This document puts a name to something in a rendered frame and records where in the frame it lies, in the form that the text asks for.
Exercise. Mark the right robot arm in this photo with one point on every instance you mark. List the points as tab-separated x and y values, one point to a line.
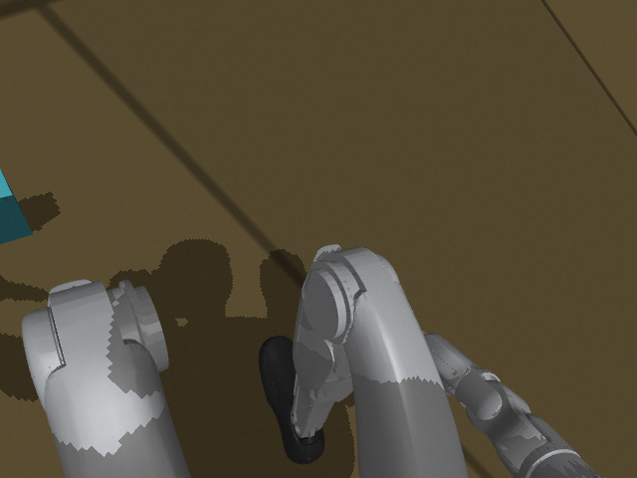
525	443

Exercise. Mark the right robot hand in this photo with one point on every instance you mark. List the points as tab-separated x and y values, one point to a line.
451	363

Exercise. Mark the carton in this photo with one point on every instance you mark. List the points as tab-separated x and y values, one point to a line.
13	224

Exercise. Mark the right robot foot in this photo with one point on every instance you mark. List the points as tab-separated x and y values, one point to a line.
278	376

